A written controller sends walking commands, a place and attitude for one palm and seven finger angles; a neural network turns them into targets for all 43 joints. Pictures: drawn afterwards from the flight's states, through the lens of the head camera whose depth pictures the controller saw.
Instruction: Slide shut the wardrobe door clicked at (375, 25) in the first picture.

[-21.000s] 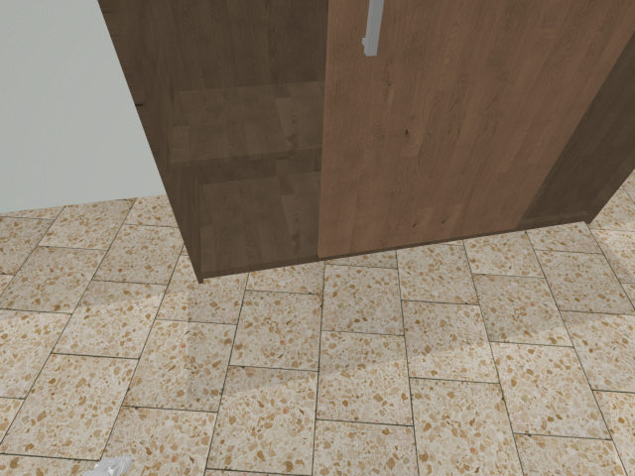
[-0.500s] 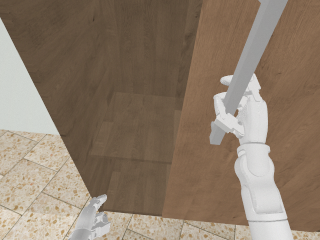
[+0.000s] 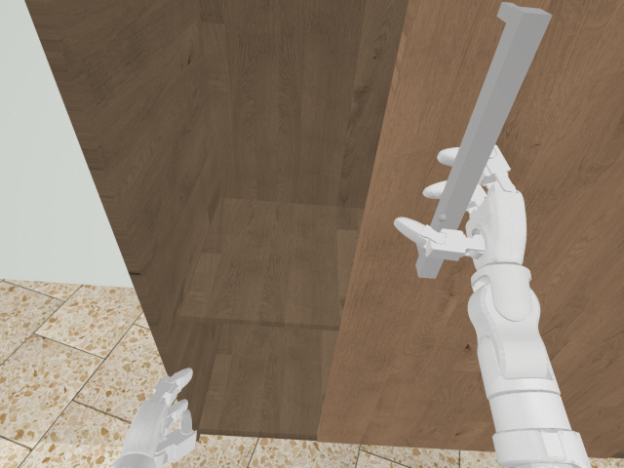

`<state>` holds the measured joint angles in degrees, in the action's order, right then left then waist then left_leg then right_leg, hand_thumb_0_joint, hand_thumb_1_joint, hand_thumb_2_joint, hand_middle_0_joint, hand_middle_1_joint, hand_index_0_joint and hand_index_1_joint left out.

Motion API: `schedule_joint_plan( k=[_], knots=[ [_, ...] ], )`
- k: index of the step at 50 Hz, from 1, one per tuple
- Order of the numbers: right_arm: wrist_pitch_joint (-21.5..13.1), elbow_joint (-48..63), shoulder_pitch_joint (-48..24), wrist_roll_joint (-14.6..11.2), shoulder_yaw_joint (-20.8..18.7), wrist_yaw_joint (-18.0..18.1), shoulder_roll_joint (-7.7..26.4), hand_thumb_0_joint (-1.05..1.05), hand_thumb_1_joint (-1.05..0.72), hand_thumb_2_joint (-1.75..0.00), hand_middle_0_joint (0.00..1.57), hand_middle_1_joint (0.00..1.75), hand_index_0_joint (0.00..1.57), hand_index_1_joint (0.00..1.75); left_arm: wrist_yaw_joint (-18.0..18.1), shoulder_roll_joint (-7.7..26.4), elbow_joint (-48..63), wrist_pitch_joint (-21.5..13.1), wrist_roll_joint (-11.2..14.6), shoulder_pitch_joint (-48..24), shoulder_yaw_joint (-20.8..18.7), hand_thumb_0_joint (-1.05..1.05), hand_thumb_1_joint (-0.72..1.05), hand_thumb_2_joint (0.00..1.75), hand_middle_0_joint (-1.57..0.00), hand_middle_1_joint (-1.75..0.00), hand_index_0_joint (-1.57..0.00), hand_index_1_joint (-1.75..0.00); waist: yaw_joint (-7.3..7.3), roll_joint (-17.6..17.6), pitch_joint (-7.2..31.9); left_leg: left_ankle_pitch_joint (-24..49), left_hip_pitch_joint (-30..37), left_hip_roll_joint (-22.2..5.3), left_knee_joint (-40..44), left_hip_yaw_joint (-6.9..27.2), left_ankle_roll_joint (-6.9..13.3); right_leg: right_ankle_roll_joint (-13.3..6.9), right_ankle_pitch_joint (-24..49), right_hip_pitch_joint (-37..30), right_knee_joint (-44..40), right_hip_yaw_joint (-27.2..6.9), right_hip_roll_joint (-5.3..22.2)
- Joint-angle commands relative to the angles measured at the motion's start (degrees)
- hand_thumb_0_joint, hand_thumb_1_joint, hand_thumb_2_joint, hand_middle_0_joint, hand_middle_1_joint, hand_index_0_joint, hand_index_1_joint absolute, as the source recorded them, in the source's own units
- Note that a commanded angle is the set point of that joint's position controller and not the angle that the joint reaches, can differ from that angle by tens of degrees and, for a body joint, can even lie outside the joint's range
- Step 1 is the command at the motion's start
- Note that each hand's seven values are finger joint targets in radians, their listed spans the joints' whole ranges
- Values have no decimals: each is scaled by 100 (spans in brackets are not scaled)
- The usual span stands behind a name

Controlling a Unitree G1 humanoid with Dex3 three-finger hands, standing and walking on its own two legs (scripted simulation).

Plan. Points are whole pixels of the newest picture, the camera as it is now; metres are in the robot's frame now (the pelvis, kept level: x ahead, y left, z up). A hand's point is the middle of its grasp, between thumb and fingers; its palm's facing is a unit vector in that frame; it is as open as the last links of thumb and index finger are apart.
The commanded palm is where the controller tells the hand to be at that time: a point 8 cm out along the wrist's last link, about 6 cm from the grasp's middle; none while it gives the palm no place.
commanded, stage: loosen the grip on the handle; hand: right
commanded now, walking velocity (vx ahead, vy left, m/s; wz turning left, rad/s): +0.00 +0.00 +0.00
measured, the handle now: (459, 164) +0.38 -0.14 +0.26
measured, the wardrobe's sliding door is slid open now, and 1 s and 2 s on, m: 0.35 0.35 0.35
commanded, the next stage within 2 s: slip the hand off the handle in 0.30 s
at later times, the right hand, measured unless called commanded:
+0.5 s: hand (442, 223) +0.33 -0.12 +0.21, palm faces +0.01 +0.99 -0.12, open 15.1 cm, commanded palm +0.32 -0.19 +0.20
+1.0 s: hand (472, 226) +0.34 -0.16 +0.21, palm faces +0.02 +0.99 -0.11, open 14.8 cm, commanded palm +0.31 -0.24 +0.20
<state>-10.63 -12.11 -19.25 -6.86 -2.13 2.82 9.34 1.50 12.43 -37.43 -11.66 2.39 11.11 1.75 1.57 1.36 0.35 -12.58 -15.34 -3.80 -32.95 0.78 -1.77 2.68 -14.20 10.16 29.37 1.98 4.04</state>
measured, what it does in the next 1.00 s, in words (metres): stands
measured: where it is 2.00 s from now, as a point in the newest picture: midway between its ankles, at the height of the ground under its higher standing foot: outside the picture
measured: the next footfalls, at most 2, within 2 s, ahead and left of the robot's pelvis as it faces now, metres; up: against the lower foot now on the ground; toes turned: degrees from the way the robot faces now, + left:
none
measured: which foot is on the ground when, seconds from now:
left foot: down 0.00-1.00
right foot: down 0.00-1.00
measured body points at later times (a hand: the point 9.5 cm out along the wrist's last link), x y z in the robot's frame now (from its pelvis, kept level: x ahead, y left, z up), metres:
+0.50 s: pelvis +0.03 +0.00 +0.00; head +0.03 +0.02 +0.45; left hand +0.21 +0.23 -0.09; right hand +0.33 -0.18 +0.21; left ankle +0.06 +0.14 -0.73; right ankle +0.03 -0.17 -0.73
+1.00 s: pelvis +0.03 -0.01 +0.00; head +0.01 +0.00 +0.45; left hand +0.20 +0.21 -0.09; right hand +0.33 -0.21 +0.21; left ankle +0.06 +0.14 -0.73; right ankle +0.03 -0.17 -0.73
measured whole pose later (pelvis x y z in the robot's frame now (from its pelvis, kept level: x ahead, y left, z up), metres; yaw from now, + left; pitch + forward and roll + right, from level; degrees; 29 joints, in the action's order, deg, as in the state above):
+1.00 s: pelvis +0.03 -0.01 +0.00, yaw +1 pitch -2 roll +0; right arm -12.6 1.7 -8.3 -10.4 -6.9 -3.8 14.4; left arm 3.4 11.8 -36.9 -7.1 2.5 12.0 2.4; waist 1.3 1.4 0.9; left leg -15.1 -18.2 -2.8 -34.8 2.0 -2.6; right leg 3.0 -18.7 13.8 34.2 0.5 3.6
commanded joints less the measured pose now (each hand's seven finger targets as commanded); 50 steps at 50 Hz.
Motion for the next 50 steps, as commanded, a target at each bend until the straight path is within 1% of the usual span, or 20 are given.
schedule_joint_plan(
  k=[1,3,5,6,8,11,15,18,20,21,29,30,33,35,36,39,44,45,49,50],
  knots=[
    [-1141,1777,-2171,37,-257,-85,766,0,55,-20,38,132,38,132,-28,534,929,-543,-50,-796,-210,0,90,90,-20,-30,-20,-30,96,-771,666,-1748,115,278,958,-12,204,-287,-966,434,-423,303,-464],
    [-1207,1959,-2025,32,-198,-136,750,0,55,-20,36,128,36,128,-28,536,966,-646,-59,-810,-206,0,90,90,-20,-30,-20,-30,103,-649,689,-1729,160,265,958,67,195,-315,-919,491,-350,295,-477],
    [-1180,1982,-1779,25,-462,-158,1012,0,55,-20,33,125,33,125,-9,570,908,-719,-79,-782,-222,0,90,90,-20,-30,-20,-30,150,-494,737,-1707,220,260,998,118,194,-317,-861,532,-312,275,-473],
    [-1131,1392,-1623,-5,-663,-187,1122,0,55,-20,32,123,32,123,20,618,786,-714,-78,-643,-233,0,90,90,-20,-30,-20,-30,68,-759,490,-1795,97,253,1030,136,177,-310,-910,770,-288,238,-473],
    [-1151,1755,-1513,-121,-706,-276,1110,0,55,-20,29,120,29,120,32,637,840,-760,-80,-658,-265,0,90,90,-20,-30,-20,-30,103,-740,745,-1571,222,236,990,178,162,-335,-710,724,-216,221,-473],
    [-1030,1991,-1381,-200,-637,-342,988,0,55,-20,25,115,25,115,50,626,796,-810,-69,-601,-260,0,90,90,-20,-30,-20,-30,91,-342,950,-989,329,240,842,61,183,-313,-377,612,-221,198,-465],
    [-831,2108,-906,-254,-883,-312,1113,0,55,-20,25,115,25,115,84,684,685,-825,-104,-466,-305,0,90,90,-20,-30,-20,-30,150,-722,1122,55,573,250,643,-22,133,-329,238,651,-89,206,-483],
    [-753,2422,-884,-249,-540,-353,749,0,55,-20,25,115,25,115,53,631,721,-795,-94,-417,-303,0,90,90,-20,-30,-20,-30,104,-637,1250,535,549,263,475,-150,121,-311,491,528,-75,203,-491],
    [-677,2399,-517,-203,-789,-305,957,0,55,-20,25,115,25,115,60,651,673,-726,-118,-403,-319,0,90,90,-20,-30,-20,-30,171,-716,1223,732,626,277,450,-157,126,-323,624,551,-21,223,-495],
    [-646,2370,-413,-210,-688,-332,815,0,55,-20,25,115,25,115,41,631,728,-688,-111,-399,-291,0,90,90,-20,-30,-20,-30,170,-792,1226,758,632,270,404,-196,121,-315,626,586,-49,209,-500],
    [-458,2362,-459,-294,-908,-367,913,0,55,-20,25,115,25,115,73,552,851,-354,-81,-550,-214,0,90,90,-20,-30,-20,-30,151,-645,974,481,424,317,367,-277,153,-288,441,623,-37,188,-476],
    [-432,2387,-425,-296,-1058,-348,1047,0,55,-20,25,115,25,115,80,561,841,-317,-85,-565,-214,0,90,90,-20,-30,-20,-30,197,-519,947,499,419,331,359,-292,172,-277,468,612,-37,175,-455],
    [-346,2322,-302,-412,-1252,-346,1104,0,55,-20,25,115,25,115,98,539,902,-199,-75,-580,-195,0,90,90,-20,-30,-20,-30,208,-740,1056,670,550,350,306,-321,168,-280,568,633,-38,164,-448],
    [-270,2182,-301,-445,-1401,-337,1237,0,55,-20,25,115,25,115,127,534,874,-93,-54,-615,-169,0,90,90,-20,-30,-20,-30,223,-543,871,513,492,361,362,-306,187,-258,456,708,-58,173,-451],
    [-255,2170,-386,-473,-1286,-345,1102,0,55,-20,25,115,25,115,134,499,908,-50,-43,-637,-156,0,90,90,-20,-30,-20,-30,178,-532,896,450,471,365,360,-330,189,-250,426,686,-83,164,-452],
    [-201,2072,-445,-538,-1440,-305,1261,0,55,-20,25,115,25,115,176,500,944,44,-10,-706,-137,0,90,90,-20,-30,-20,-30,193,-511,755,156,405,377,414,-306,195,-242,213,783,-119,150,-441],
    [-248,2134,-348,-381,-1479,-210,1421,0,55,-20,25,115,25,115,189,498,1022,149,-11,-689,-143,0,90,90,-20,-30,-20,-30,215,-379,892,34,433,378,389,-283,206,-249,143,780,-153,164,-423],
    [-266,2093,-409,-351,-1655,-196,1631,0,55,-20,25,115,25,115,209,523,967,178,-18,-666,-151,0,90,90,-20,-30,-20,-30,219,-337,880,72,464,390,407,-256,219,-253,170,786,-149,160,-419],
    [-442,2119,-613,-441,-1696,-388,1714,0,55,-20,25,115,25,115,227,578,990,124,1,-651,-175,0,90,90,-20,-30,-20,-30,127,-300,959,-57,381,385,449,-209,193,-275,37,774,-118,178,-416],
    [-518,2184,-508,-468,-1909,-449,1898,0,55,-20,25,115,25,115,229,604,982,85,-9,-632,-194,0,90,90,-20,-30,-20,-30,182,-304,981,-14,475,390,459,-195,204,-278,77,801,-114,159,-404]
  ],
)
